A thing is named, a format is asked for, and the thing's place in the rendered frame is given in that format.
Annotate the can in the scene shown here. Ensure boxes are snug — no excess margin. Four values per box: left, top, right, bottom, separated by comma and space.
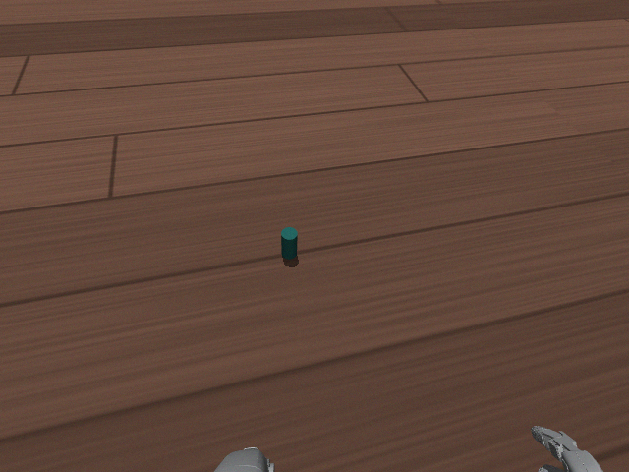
281, 227, 298, 260

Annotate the right robot hand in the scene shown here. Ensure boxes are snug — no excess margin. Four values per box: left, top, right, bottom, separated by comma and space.
531, 426, 603, 472

